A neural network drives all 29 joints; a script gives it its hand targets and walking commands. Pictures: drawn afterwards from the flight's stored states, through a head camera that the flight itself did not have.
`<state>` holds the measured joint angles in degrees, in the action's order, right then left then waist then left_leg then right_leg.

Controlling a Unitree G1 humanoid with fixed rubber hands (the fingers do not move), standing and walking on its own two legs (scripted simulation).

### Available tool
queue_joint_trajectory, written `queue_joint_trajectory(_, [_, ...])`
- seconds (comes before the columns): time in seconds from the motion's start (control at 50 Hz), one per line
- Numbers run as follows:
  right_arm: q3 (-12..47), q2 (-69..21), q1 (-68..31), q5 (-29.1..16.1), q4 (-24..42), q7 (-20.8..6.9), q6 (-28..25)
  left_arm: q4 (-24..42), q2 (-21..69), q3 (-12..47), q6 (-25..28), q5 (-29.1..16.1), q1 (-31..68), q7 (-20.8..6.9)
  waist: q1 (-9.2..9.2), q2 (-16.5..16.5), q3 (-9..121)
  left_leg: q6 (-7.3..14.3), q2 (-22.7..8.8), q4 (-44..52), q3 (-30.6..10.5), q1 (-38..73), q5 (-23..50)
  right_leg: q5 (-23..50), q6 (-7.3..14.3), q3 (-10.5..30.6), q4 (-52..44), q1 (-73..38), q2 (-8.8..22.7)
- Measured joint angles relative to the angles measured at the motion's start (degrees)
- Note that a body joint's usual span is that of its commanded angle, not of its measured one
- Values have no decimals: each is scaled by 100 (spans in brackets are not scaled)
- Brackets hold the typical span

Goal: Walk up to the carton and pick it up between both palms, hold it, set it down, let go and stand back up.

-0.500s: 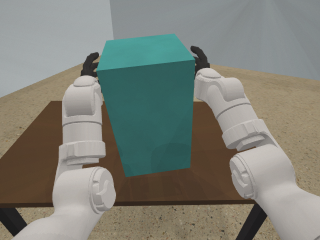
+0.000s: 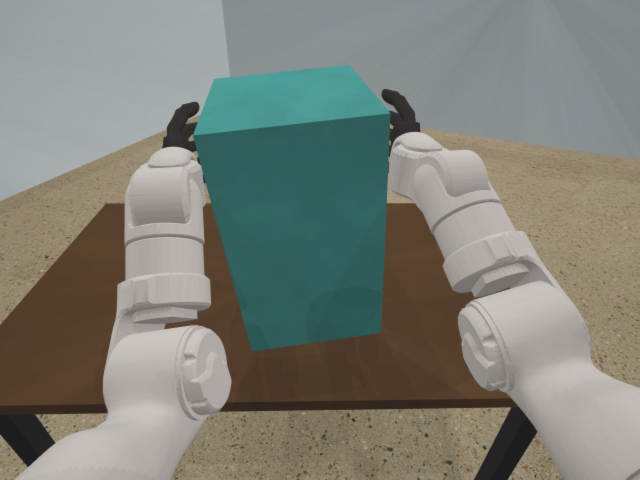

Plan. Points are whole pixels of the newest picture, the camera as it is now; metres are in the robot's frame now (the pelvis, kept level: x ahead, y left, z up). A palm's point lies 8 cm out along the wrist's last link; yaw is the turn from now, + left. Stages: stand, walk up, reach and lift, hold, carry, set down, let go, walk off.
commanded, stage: hold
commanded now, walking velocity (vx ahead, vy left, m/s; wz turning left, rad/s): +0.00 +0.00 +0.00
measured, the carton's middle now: (300, 209) +0.36 +0.00 +0.24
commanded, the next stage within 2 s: set down in 1.16 s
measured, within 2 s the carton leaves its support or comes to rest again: neither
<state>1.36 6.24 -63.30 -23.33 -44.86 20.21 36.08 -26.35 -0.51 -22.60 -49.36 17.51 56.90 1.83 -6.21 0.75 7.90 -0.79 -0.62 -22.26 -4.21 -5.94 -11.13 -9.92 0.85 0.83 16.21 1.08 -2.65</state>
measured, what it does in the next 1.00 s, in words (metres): stands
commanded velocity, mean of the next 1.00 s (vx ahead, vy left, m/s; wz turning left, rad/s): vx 0.00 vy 0.00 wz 0.00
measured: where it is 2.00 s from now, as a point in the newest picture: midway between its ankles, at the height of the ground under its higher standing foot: outside the picture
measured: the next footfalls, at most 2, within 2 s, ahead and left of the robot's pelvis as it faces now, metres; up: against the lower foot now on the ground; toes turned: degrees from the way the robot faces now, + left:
none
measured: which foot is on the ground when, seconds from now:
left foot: down 0.00-1.00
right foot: down 0.00-1.00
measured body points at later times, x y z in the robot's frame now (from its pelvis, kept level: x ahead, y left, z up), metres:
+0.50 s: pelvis +0.00 +0.00 +0.00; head -0.09 +0.03 +0.44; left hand +0.39 +0.13 +0.29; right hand +0.38 -0.13 +0.30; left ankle +0.02 +0.12 -0.75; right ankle -0.01 -0.11 -0.75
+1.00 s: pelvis +0.00 +0.00 +0.00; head -0.09 +0.02 +0.44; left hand +0.39 +0.13 +0.29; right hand +0.38 -0.13 +0.31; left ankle +0.02 +0.12 -0.75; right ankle -0.01 -0.11 -0.75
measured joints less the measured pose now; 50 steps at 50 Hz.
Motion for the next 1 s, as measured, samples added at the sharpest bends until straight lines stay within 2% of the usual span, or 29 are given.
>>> queue_joint_trajectory(0.34, [64,-1,127,-66,191,41,4,185,7,55,-48,-18,-94,-5,-16,41,-24,-2,-2,-23,-10,7,-14,-6,2,-5,4,-18,-6])
queue_joint_trajectory(0.56, [13,-6,-5,-45,38,22,10,105,-12,16,-49,-16,-29,-2,15,22,0,16,11,-16,10,-18,-7,-1,-15,15,5,15,8])
queue_joint_trajectory(0.78, [-14,-22,66,-55,62,13,-9,131,-3,67,-68,5,-73,1,-39,30,-7,11,8,-57,-13,-8,-39,-17,-9,-6,4,-21,0])
queue_joint_trajectory(1.0, [92,21,64,-91,118,24,7,205,33,25,-45,-12,-109,18,14,8,7,-4,-7,2,3,43,-25,-17,8,15,-10,-44,-12])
